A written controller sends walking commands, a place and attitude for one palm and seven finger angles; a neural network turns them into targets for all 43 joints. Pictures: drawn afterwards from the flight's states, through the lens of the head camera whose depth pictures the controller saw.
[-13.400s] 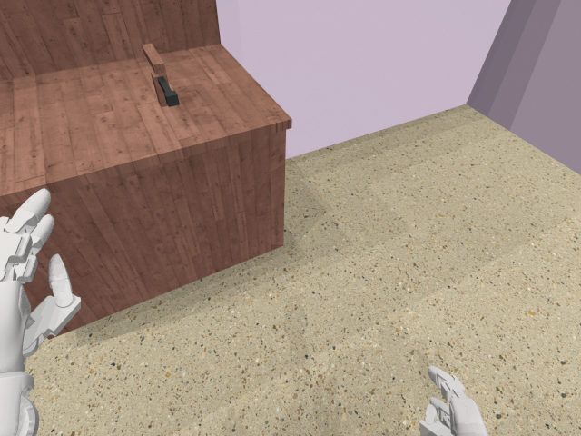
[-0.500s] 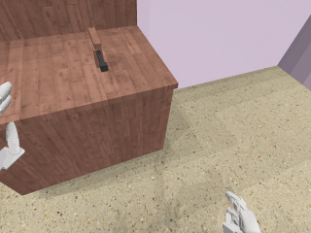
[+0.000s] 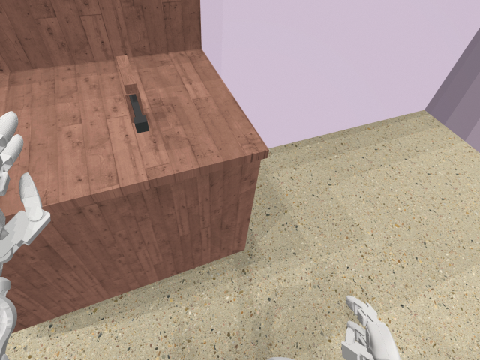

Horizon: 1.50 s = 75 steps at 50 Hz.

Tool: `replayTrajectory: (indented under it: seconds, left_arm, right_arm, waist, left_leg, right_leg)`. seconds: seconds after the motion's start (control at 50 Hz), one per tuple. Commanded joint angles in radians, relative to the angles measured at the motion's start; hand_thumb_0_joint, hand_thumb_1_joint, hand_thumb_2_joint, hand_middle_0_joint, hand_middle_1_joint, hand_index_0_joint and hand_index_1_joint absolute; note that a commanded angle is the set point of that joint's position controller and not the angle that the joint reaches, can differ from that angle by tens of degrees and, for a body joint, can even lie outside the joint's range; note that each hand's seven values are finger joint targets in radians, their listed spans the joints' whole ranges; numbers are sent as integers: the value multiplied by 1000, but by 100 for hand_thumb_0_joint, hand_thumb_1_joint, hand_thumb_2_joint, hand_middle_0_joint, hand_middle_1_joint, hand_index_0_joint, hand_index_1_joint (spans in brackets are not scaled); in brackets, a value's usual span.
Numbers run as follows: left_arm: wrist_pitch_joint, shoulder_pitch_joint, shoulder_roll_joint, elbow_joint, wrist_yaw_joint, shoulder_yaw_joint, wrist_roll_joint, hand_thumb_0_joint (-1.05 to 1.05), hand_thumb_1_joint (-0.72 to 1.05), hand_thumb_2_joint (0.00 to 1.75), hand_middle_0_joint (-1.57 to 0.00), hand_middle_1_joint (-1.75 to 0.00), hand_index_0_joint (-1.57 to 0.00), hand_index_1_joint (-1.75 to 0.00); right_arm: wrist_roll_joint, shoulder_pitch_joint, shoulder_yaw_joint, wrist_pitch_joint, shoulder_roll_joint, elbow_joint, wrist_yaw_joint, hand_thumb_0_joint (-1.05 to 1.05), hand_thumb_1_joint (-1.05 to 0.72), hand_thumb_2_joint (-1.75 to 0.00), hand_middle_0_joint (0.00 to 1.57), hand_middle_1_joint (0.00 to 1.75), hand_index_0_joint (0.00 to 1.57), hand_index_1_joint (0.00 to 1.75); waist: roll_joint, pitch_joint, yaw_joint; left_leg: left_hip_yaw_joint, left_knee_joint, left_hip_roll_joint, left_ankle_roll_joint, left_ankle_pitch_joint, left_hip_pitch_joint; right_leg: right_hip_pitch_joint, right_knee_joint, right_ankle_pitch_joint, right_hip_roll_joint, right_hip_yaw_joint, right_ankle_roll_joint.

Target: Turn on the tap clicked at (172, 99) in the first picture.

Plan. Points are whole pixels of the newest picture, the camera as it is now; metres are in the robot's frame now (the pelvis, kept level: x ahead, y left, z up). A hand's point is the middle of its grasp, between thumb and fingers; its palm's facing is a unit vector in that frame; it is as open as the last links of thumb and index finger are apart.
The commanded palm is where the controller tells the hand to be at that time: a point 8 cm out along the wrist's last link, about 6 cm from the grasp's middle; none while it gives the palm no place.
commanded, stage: shuffle to correct the standing spot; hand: left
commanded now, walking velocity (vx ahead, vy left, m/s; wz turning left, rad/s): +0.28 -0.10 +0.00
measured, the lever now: (141, 124) +0.59 +0.26 +0.02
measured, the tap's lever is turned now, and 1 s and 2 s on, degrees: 0 0 0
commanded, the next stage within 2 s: come to a stop and stand still in 0.80 s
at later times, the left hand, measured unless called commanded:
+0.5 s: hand (102, 145) +0.35 +0.21 +0.19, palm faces +0.45 -0.86 -0.26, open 7.4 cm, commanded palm +0.28 +0.26 +0.19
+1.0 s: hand (161, 96) +0.49 +0.17 +0.18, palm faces +0.42 -0.82 -0.40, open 7.4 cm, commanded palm +0.43 +0.21 +0.19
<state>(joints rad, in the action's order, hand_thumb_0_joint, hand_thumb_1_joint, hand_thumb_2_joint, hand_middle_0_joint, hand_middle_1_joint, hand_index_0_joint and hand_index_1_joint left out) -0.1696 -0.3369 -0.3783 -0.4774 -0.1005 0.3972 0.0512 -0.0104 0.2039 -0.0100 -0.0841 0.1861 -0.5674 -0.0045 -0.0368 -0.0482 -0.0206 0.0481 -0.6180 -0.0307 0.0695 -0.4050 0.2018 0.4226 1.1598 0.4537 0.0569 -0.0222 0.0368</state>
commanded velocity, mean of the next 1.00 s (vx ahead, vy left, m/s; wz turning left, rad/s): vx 0.17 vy -0.08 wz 0.00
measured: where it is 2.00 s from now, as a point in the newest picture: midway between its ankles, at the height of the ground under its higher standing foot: (249, 340)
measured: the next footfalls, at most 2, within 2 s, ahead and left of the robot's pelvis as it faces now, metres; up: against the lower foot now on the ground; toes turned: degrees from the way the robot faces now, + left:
right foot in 0.18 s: +0.21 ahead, -0.10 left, +0.00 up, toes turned -5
left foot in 0.48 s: +0.22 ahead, +0.10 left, +0.00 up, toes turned +10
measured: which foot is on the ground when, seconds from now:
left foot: down 0.00-0.18, up 0.20-0.46, down 0.48-0.74, up 0.76-0.94, down 0.96-1.00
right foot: up 0.00-0.16, down 0.18-0.48, up 0.50-0.72, down 0.74-1.00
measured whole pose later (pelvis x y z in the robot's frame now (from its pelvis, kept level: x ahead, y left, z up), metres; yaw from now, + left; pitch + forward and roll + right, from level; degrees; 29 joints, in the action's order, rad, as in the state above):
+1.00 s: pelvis +0.28 -0.08 -0.01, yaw +2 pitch -2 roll +0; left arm -0.16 -0.44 -0.41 -0.61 -0.15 0.39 0.04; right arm 0.00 0.18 0.01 -0.06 0.21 -0.60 -0.04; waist -0.05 -0.09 0.00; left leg 0.09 -0.71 0.06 0.01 -0.31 0.34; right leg 0.32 0.76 0.41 -0.01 -0.08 0.02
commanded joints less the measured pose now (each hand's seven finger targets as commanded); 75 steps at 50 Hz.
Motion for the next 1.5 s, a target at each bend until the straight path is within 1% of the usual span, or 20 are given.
replayTrajectory:
  seconds: [0.0, 0.12, 0.16, 0.2, 0.4, 0.42, 0.46, 0.48, 0.58, 0.68, 0.72, 0.74, 0.78, 0.9, 0.94, 1.04, 1.14, 1.22, 1.46, 1.48]
  left_arm:
    - [-70, -63, -184, -316, 3, 112, -4, 0, 90, 90, -20, -30, -20, -30]
    - [-83, -176, -235, -264, -15, 203, 11, 0, 90, 90, -20, -30, -20, -30]
    - [-88, -124, -272, -263, -22, 237, 9, 0, 90, 90, -20, -30, -20, -30]
    - [-89, -47, -300, -249, -36, 279, 2, 0, 90, 90, -20, -30, -20, -30]
    - [-42, 117, -171, -318, -45, 47, -13, 0, 90, 90, -20, -30, -20, -30]
    - [-46, 112, -174, -330, -44, 55, -9, 0, 90, 90, -20, -30, -20, -30]
    - [-65, 115, -164, -358, -47, 71, -5, 0, 90, 90, -20, -30, -20, -30]
    - [-80, 130, -195, -322, -44, 92, -9, 0, 90, 90, -20, -30, -20, -30]
    - [-60, 19, -160, -279, -15, 102, -19, 0, 90, 90, -20, -30, -20, -30]
    - [-24, -2, -119, -171, -27, 45, -20, 0, 90, 90, -20, -30, -20, -30]
    - [-17, 32, -194, -171, -43, 87, -27, 0, 90, 90, -20, -30, -20, -30]
    - [-15, 59, -234, -194, -52, 115, -25, 0, 90, 90, -20, -30, -20, -30]
    - [-15, 72, -204, -237, -51, 86, -26, 0, 90, 90, -20, -30, -20, -30]
    - [-57, -12, -197, -370, -75, 110, -5, 0, 90, 90, -20, -30, -20, -30]
    - [-78, -32, -192, -416, -75, 117, -7, 0, 90, 90, -20, -30, -20, -30]
    - [-70, -32, -206, -342, -72, 129, -19, 0, 90, 90, -20, -30, -20, -30]
    - [-35, -171, -151, -182, -76, 105, -6, 0, 90, 90, -20, -30, -20, -30]
    - [-33, -154, -151, -130, -70, 94, -15, 0, 90, 90, -20, -30, -20, -30]
    - [-29, -79, -190, -325, -81, 88, -14, 0, 90, 90, -20, -30, -20, -30]
    - [-193, 925, -936, -455, -70, 470, -22, 0, 90, 90, -20, -30, -20, -30]
  right_arm:
    - [11, -54, 65, -50, 151, 181, 9, 0, -90, -90, 20, 30, 20, 30]
    - [16, -52, 57, -48, 138, 200, -33, 0, -90, -90, 20, 30, 20, 30]
    - [26, -79, 70, -46, 133, 204, -29, 0, -90, -90, 20, 30, 20, 30]
    - [3, -77, 60, -44, 136, 185, -24, 0, -90, -90, 20, 30, 20, 30]
    - [-6, -77, 27, -42, 109, 123, -57, 0, -90, -90, 20, 30, 20, 30]
    - [-6, -72, 30, -48, 115, 138, -61, 0, -90, -90, 20, 30, 20, 30]
    - [6, -68, 40, -51, 147, 167, -58, 0, -90, -90, 20, 30, 20, 30]
    - [7, -83, 36, -59, 121, 182, -57, 0, -90, -90, 20, 30, 20, 30]
    - [6, -62, 54, -67, 128, 164, -31, 0, -90, -90, 20, 30, 20, 30]
    - [23, -45, 40, -68, 130, 164, -29, 0, -90, -90, 20, 30, 20, 30]
    - [29, -49, 43, -56, 104, 158, -32, 0, -90, -90, 20, 30, 20, 30]
    - [30, -82, 36, -58, 104, 165, -35, 0, -90, -90, 20, 30, 20, 30]
    - [40, -102, 45, -58, 122, 136, -33, 0, -90, -90, 20, 30, 20, 30]
    - [8, -105, 27, -27, 101, 100, -43, 0, -90, -90, 20, 30, 20, 30]
    - [11, -101, 59, -34, 143, 133, -41, 0, -90, -90, 20, 30, 20, 30]
    - [17, -85, 37, -68, 122, 118, -34, 0, -90, -90, 20, 30, 20, 30]
    - [29, -80, 37, -69, 123, 127, -40, 0, -90, -90, 20, 30, 20, 30]
    - [20, -103, 4, -40, 97, 114, -54, 0, -90, -90, 20, 30, 20, 30]
    - [20, -121, 32, -19, 131, 142, -71, 0, -90, -90, 20, 30, 20, 30]
    - [75, -35, -45, -55, 149, 142, -132, 0, -90, -90, 20, 30, 20, 30]
  waist:
    - [188, 75, 17]
    - [140, 238, 57]
    - [-185, 369, 74]
    - [-170, 211, 47]
    - [73, 131, 24]
    - [134, 135, 20]
    - [426, 83, 12]
    - [375, 18, 5]
    - [294, 117, 38]
    - [142, 144, 32]
    - [-200, 213, 39]
    - [-302, 193, 60]
    - [-209, 140, 55]
    - [129, 217, -3]
    - [392, 204, 23]
    - [343, 143, 26]
    - [-107, 210, 28]
    - [-96, 177, 40]
    - [121, 276, 39]
    - [313, 167, 15]
  left_leg:
    - [-233, 264, 233, 30, 736, -243]
    - [-31, -138, 155, -76, 707, 119]
    - [16, -721, 7, -65, 44, 445]
    - [-97, -800, 102, -57, -188, 527]
    - [128, -16, 55, -67, 71, -57]
    - [85, 58, 69, -56, 47, -91]
    - [-477, 348, 380, 88, -204, -150]
    - [-667, 446, 489, 166, -151, -135]
    - [-161, 277, 349, 89, 302, -107]
    - [80, 42, 226, -24, 270, 89]
    - [130, -354, 88, -65, 26, 320]
    - [62, -513, 70, -75, -173, 439]
    - [-28, -595, 128, -77, -184, 449]
    - [76, 96, 53, -87, 249, -36]
    - [-373, 230, 342, 64, 609, -175]
    - [-106, 121, 245, -19, 795, -72]
    - [-10, -116, 52, -102, 203, 172]
    - [-53, -111, 67, -86, -16, 263]
    - [-74, 112, 140, -40, 735, -116]
    - [-118, 162, 156, -7, 458, 18]
  right_leg:
    - [287, -204, -164, -51, -77, -13]
    - [-489, -700, -441, 13, -184, 41]
    - [-696, -732, -408, -343, 370, 241]
    - [-417, -882, -29, -455, 610, 287]
    - [30, -825, 225, -236, 75, 131]
    - [26, -721, 186, -196, 57, 104]
    - [227, -330, 112, -30, -47, 0]
    - [302, -132, 66, -27, 15, -5]
    - [159, -283, -102, -111, -7, -27]
    - [-291, -698, -281, -9, -167, -34]
    - [-459, -794, -217, -243, 223, 94]
    - [-466, -846, -235, -391, 431, 187]
    - [-362, -848, -222, -393, 415, 215]
    - [-189, -516, -361, -174, -30, 69]
    - [56, -290, -21, -59, -38, -31]
    - [-166, -681, -241, -70, -36, -27]
    - [-433, -699, -1150, -263, 168, 65]
    - [-447, -711, -1125, -318, 177, 46]
    - [-287, -693, -659, -130, 54, -52]
    - [-232, -662, -208, -148, 52, -110]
